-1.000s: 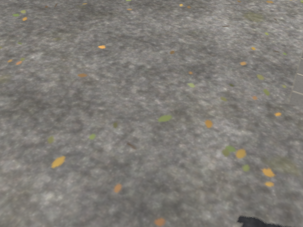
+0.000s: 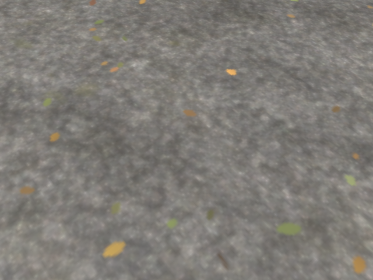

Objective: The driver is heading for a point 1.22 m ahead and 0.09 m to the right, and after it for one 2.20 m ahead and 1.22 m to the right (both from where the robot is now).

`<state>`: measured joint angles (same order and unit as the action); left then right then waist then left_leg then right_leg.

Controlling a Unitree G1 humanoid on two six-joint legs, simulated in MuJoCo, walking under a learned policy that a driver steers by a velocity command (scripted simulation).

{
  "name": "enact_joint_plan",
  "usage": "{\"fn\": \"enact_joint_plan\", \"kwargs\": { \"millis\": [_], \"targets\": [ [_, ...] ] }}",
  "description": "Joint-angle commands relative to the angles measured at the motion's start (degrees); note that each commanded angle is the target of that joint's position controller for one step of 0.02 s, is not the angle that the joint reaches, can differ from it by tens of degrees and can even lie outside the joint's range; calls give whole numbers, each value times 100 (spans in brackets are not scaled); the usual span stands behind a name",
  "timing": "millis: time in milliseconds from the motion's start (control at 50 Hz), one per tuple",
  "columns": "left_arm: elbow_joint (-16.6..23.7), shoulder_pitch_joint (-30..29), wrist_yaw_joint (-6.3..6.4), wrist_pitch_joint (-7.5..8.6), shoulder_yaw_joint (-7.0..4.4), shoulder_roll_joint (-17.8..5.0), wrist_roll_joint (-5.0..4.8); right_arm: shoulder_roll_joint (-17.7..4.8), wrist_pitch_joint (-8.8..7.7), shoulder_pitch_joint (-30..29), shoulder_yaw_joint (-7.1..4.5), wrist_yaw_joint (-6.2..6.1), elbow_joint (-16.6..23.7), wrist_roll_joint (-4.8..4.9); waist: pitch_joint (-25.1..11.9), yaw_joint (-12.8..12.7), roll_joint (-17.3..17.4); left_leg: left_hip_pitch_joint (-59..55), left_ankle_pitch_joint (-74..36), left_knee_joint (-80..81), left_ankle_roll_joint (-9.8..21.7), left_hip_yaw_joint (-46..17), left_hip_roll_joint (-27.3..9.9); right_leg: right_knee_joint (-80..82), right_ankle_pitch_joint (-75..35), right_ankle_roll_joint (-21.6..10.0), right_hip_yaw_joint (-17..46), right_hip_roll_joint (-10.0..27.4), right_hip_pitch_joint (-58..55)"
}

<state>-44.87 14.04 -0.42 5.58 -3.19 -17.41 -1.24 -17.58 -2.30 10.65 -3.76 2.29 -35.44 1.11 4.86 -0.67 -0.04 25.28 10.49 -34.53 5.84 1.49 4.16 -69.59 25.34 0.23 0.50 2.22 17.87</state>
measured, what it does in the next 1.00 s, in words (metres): walks ahead: right foot, then left foot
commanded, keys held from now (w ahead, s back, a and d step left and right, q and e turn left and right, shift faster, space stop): w+q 0.22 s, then w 0.28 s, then w+e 0.50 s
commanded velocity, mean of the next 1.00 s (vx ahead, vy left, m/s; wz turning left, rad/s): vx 0.50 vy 0.00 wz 0.09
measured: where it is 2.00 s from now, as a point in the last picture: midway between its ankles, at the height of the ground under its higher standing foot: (212, 130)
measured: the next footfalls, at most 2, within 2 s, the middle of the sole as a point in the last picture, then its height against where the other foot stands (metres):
right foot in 0.38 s outside the picture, level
left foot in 0.86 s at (151, 224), level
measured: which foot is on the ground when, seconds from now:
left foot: down 0.00-0.38, up 0.40-0.84, down 0.86-1.00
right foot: up 0.00-0.36, down 0.38-0.86, up 0.88-1.00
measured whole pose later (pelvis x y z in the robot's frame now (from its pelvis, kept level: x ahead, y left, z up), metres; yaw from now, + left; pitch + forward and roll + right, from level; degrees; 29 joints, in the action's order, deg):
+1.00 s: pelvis +0.55 +0.05 +0.02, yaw +1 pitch +1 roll +1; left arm -44.9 19.3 0.2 2.2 -3.5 -18.2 -1.8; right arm -14.7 -5.3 10.2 -2.7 0.6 -38.7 -0.6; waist 0.9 -1.2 -2.5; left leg 16.2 10.7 -25.5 1.2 2.4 0.6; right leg -65.4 21.4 -0.2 3.2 1.3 25.8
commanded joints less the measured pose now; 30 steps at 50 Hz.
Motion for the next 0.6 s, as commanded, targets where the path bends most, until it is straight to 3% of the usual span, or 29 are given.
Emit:
{"fn": "enact_joint_plan", "kwargs": {
  "millis": [20, 100, 200, 240, 300, 340, 360, 380, 400, 420, 440, 460, 480, 520, 560, 600],
  "targets": [
    [643, -239, 28, 216, -156, -774, 119, -705, -141, 357, -206, -73, 379, -112, -925, 86, 118, -2220, -728, 1904, 1167, -2681, -1582, 166, -651, -60, 545, 430, 2016],
    [637, -317, 46, 4, -97, -537, 235, -802, -177, 378, -219, -189, 274, -67, -675, -27, 117, -1310, -1636, 2146, 1185, -1981, -1301, 1141, -1142, 295, 330, 366, 1701],
    [877, -1427, -29, 34, 36, -292, 180, -933, -92, 737, -259, -313, 63, -2, -442, 391, 382, -951, -825, 2033, 726, -1573, -865, 3304, -2968, 425, 225, -53, 1213],
    [938, -1646, -81, 76, 24, -359, 114, -950, -73, 922, -266, -313, -50, 18, -433, 491, 463, -1099, -540, 1932, 668, -1763, -988, 3669, -3170, 383, 266, -137, 1052],
    [953, -1671, -156, 150, -45, -538, 105, -795, -51, 1102, -224, -320, -209, 19, -432, 502, 591, -1711, -438, 1525, 590, -2130, -1270, 4037, -2873, 180, 363, -105, 1028],
    [910, -1411, -165, 189, -107, -630, 99, -800, -14, 1062, -232, -315, -259, -8, -417, 335, 786, -1946, -840, 1235, 499, -2285, -1378, 4172, -2340, -32, 247, -138, 741],
    [797, -997, -140, 209, -176, -714, 122, -722, 1, 1004, -204, -306, -249, -14, -573, 101, 798, -1959, -1419, 837, 391, -2201, -1206, 4397, -2264, -191, 98, -233, 170],
    [696, -342, -109, 240, -262, -912, 187, -497, -4, 986, -116, -290, -202, -49, -1145, -216, 646, -1724, -1644, -156, 203, -1929, -909, 4290, -2319, -477, 396, 139, -922],
    [621, 483, -87, 237, -367, -1345, 253, -195, -35, 1431, 6, -303, -123, -125, -2074, -308, -375, -508, -237, -1947, -112, -1452, -355, 4074, -2279, -1089, 1836, 1235, -2754],
    [297, 962, -167, 151, -438, -1470, 161, -91, -96, 1984, 60, -304, -121, 66, -2389, -175, -1973, 1264, 2303, -3490, -444, -1064, 200, 5051, -441, -1810, 4352, 2036, -3821],
    [351, 844, -180, 137, -303, -934, 16, -671, -107, 1482, -52, -319, -171, 137, -1690, -388, -1064, 1895, 2070, -3996, -436, -1348, -133, 5374, 779, -1600, 4386, 1941, -3419],
    [400, 496, -151, 97, -221, -700, 43, -838, -106, 780, -100, -321, -34, 99, -1013, -440, -580, 2029, 1559, -3987, -416, -1144, -357, 5416, 484, -1364, 3518, 1727, -2718],
    [440, 236, -139, 66, -161, -602, 115, -757, -114, 438, -76, -318, 52, 4, -648, -337, -281, 1892, 1200, -3774, -422, -957, -557, 5501, -224, -1301, 2887, 1486, -2046],
    [417, 21, -111, 55, -84, -442, 187, -544, -162, 360, -64, -266, 112, -83, -444, -64, -449, 1433, 735, -3140, -449, -810, -883, 5726, -1199, -1258, 2207, 1074, -1324],
    [352, 88, -99, 60, -74, -447, 112, -342, -186, 417, -16, -247, 106, -103, -507, 28, -578, 1242, 721, -2675, -537, -623, -916, 5846, -1911, -1366, 1900, 914, -1151],
    [279, 201, -53, 42, -131, -641, 42, -203, -220, 110, 53, -244, 230, -152, -431, -19, -495, 1267, 545, -1912, -671, -487, -917, 5960, -2429, -1463, 1650, 884, -1048]
  ]
}}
